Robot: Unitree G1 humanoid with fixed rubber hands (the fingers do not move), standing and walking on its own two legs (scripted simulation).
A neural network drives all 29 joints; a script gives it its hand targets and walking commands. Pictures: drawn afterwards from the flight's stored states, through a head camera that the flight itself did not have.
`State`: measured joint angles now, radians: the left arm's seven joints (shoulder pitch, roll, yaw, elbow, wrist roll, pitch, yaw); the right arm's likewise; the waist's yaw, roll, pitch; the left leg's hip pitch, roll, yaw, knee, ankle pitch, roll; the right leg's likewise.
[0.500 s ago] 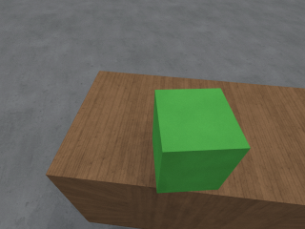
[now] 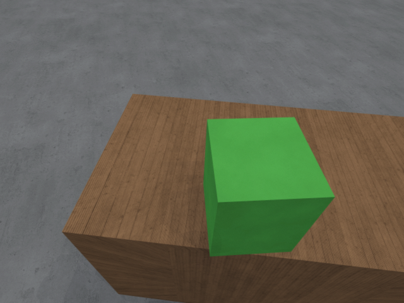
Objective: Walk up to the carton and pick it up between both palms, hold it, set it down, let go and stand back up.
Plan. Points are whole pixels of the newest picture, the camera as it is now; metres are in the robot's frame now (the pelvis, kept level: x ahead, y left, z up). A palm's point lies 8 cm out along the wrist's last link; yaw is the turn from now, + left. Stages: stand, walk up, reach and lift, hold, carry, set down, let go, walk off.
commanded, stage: walk up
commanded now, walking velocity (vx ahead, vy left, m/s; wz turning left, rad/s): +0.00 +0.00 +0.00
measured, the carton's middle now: (251, 188) +0.38 -0.10 +0.00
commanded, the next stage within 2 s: none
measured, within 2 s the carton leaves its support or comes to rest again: neither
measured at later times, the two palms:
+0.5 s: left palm out of the picture +0.05 +0.15 -0.15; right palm out of the picture -0.10 -0.33 -0.13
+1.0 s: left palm out of the picture +0.01 +0.09 -0.15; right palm out of the picture +0.02 -0.31 -0.14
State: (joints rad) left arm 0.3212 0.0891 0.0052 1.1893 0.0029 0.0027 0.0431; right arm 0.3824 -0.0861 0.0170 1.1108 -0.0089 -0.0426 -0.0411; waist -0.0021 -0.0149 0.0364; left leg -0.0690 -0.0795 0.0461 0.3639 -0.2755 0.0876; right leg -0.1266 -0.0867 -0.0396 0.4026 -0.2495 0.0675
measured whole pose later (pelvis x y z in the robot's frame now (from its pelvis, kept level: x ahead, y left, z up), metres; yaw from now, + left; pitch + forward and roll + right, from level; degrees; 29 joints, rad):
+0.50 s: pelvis +0.00 -0.10 -0.01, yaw +2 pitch +0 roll -1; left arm 0.20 0.21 0.05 1.01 0.01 0.03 0.01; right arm 0.50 -0.16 -0.02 1.07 -0.03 -0.01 -0.05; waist -0.05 -0.02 0.05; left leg -0.18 0.07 -0.04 0.53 -0.35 -0.04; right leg -0.28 -0.06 -0.04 0.51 -0.19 0.06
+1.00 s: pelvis +0.03 -0.11 +0.00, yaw +2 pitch -2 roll +0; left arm 0.28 0.13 0.02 1.13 0.00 0.00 0.03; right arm 0.32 -0.10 0.01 1.11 -0.01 -0.03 -0.03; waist 0.02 -0.02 0.05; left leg -0.08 -0.01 0.03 0.39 -0.28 0.03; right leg -0.15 -0.03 -0.05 0.39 -0.21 0.02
